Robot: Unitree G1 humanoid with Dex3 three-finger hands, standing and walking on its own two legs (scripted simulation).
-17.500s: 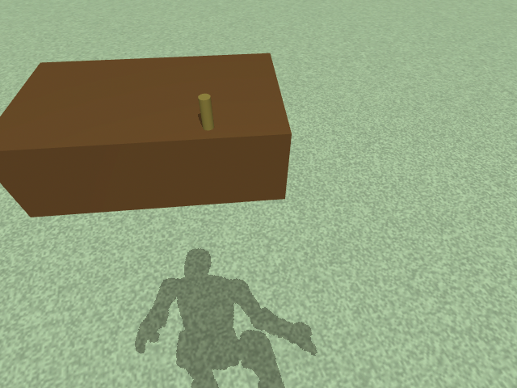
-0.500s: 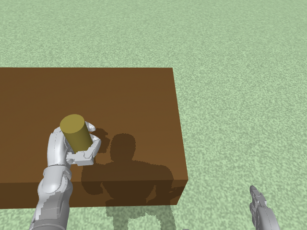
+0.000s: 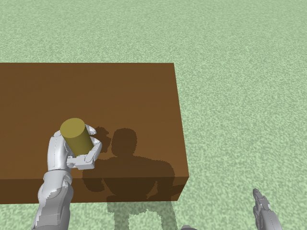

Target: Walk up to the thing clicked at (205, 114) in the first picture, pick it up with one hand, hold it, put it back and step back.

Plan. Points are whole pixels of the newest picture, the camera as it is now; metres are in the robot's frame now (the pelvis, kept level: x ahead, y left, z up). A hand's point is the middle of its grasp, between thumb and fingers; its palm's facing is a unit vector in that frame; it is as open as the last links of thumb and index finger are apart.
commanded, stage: hold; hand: left
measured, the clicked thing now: (81, 144) +0.32 +0.18 +0.07
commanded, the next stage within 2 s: crouch in 0.70 s
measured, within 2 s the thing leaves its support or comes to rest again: neither
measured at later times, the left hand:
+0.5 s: hand (89, 141) +0.33 +0.16 +0.06, palm faces +0.10 -0.99 +0.00, open 6.7 cm
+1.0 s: hand (88, 143) +0.33 +0.17 +0.04, palm faces +0.10 -0.99 +0.01, open 6.7 cm
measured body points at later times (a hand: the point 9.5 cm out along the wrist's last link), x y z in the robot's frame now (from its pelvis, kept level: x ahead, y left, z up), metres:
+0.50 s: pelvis +0.00 +0.00 +0.00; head +0.05 +0.00 +0.45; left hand +0.32 +0.21 +0.06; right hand +0.15 -0.26 -0.05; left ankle -0.01 +0.13 -0.69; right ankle +0.02 -0.14 -0.69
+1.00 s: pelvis +0.00 +0.00 +0.00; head +0.05 +0.01 +0.45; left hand +0.32 +0.22 +0.05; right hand +0.15 -0.26 -0.05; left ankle -0.01 +0.13 -0.69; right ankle +0.02 -0.14 -0.69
